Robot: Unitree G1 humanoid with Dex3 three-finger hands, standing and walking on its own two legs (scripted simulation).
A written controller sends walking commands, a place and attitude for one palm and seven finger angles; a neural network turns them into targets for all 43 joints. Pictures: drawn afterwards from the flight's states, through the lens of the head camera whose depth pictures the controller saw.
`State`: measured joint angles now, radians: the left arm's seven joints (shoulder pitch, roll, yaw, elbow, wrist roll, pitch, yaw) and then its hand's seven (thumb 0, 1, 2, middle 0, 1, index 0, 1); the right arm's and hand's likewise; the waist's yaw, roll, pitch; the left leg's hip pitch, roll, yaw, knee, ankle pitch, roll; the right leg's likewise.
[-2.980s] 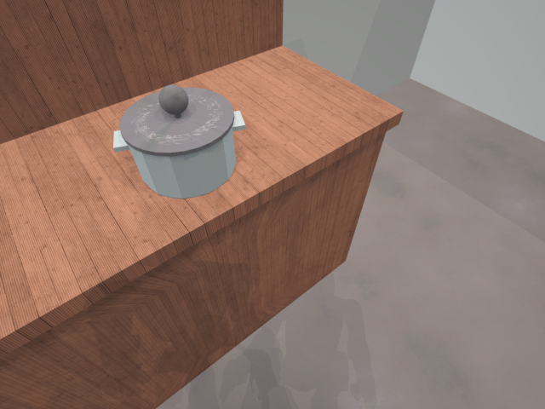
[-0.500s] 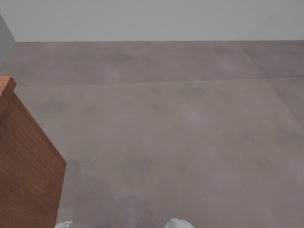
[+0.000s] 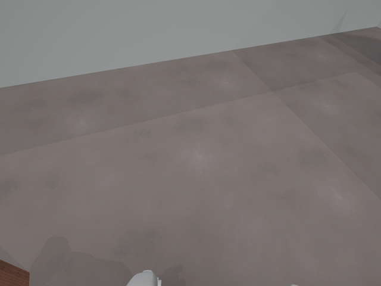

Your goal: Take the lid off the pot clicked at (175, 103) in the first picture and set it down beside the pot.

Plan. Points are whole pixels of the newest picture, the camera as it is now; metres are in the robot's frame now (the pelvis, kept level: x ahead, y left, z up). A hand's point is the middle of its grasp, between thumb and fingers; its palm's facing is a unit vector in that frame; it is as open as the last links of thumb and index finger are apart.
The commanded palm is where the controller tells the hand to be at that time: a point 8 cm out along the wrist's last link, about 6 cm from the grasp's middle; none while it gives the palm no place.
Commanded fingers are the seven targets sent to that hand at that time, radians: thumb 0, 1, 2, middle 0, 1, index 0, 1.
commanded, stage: walk to a spot facing it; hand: left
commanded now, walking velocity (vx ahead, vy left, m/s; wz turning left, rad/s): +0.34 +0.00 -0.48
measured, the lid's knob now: out of the picture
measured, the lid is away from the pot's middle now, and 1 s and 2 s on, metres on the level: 0.00 0.00 0.00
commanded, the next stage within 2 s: turn to face it in 0.34 s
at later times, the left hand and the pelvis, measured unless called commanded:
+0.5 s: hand (166, 194) +0.39 +0.10 -0.16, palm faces -0.36 -0.90 -0.24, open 7.4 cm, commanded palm none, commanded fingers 0.00 0.90 0.90 -0.20 -0.30 -0.20 -0.30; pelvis +0.18 -0.04 -0.02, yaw -18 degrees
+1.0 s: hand (154, 202) +0.37 +0.14 -0.19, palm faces -0.03 -0.98 -0.20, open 7.3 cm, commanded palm none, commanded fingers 0.00 0.90 0.90 -0.20 -0.30 -0.20 -0.30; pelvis +0.27 -0.06 -0.02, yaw -4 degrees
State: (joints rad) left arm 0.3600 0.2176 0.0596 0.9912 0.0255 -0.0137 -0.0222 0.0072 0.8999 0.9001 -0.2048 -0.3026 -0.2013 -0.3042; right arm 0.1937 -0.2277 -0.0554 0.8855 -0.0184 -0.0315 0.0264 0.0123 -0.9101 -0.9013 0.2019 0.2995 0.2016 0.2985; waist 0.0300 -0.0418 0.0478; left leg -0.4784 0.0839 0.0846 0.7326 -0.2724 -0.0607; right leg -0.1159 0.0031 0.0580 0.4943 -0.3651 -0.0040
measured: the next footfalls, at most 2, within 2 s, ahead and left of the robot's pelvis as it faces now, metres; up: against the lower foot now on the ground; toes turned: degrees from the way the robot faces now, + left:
left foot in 0.04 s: +0.16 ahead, +0.14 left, +0.00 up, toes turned +4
right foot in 0.50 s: +0.29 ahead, -0.18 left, +0.00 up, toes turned -26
